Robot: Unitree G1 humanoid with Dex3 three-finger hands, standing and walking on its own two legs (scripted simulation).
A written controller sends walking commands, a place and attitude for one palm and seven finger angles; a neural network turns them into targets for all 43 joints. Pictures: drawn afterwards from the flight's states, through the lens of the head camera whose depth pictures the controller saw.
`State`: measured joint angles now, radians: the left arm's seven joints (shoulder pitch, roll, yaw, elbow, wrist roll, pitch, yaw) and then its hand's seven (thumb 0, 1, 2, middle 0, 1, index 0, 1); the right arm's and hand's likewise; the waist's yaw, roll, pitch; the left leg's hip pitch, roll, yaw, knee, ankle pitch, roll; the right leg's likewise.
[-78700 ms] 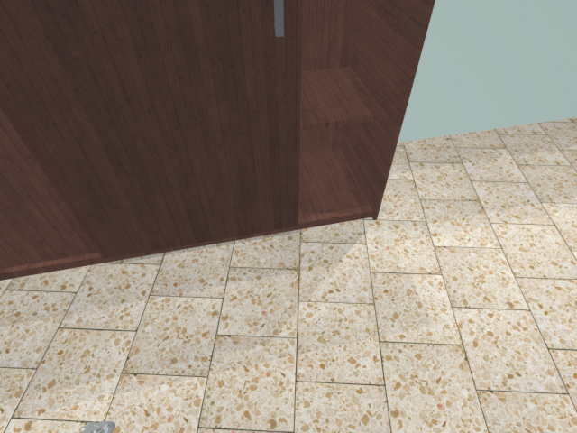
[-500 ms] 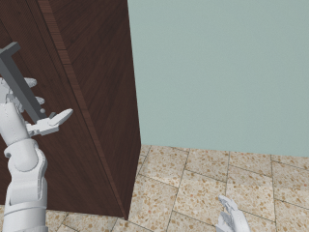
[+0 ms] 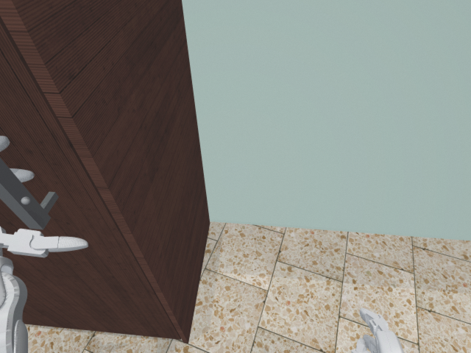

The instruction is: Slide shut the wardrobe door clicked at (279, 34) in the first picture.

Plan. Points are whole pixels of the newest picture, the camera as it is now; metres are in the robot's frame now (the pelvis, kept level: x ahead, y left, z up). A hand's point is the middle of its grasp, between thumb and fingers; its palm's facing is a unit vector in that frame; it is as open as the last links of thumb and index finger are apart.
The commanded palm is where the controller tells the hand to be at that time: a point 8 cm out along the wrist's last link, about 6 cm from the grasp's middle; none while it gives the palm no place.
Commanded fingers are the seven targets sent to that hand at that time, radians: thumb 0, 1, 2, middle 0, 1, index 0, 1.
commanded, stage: slip the hand off the handle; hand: left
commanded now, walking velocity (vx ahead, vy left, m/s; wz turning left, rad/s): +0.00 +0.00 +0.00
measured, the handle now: (7, 164) +0.26 +0.33 +0.23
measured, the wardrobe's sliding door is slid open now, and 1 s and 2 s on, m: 0.00 0.00 0.00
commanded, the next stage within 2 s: draw the hand back to the body in 1.16 s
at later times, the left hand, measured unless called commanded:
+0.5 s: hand out of the picture +0.21 +0.37 +0.19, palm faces +0.68 -0.71 -0.18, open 14.7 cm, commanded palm +0.16 +0.39 +0.19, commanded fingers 0.00 -0.55 0.20 -0.25 -1.15 -0.25 -1.15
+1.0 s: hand out of the picture +0.12 +0.37 +0.19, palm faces +0.69 -0.71 -0.18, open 14.7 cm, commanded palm +0.07 +0.39 +0.19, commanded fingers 0.00 -0.55 0.20 -0.25 -1.15 -0.25 -1.15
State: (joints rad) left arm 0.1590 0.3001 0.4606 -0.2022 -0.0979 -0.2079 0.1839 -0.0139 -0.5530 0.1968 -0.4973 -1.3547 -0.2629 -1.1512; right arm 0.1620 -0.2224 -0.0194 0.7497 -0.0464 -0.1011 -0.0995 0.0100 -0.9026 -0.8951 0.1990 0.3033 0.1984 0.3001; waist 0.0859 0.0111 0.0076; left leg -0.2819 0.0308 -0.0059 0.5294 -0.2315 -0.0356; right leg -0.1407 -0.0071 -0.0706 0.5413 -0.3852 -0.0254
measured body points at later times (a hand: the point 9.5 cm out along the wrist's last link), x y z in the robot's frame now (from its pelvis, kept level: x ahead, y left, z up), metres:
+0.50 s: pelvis -0.02 +0.00 -0.01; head -0.01 +0.00 +0.44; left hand +0.17 +0.40 +0.20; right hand +0.15 -0.24 -0.10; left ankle +0.03 +0.15 -0.73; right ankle -0.06 -0.09 -0.73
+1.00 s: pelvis -0.04 +0.02 +0.00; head -0.05 +0.03 +0.45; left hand +0.08 +0.40 +0.20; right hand +0.17 -0.19 -0.08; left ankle +0.03 +0.15 -0.73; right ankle -0.06 -0.09 -0.73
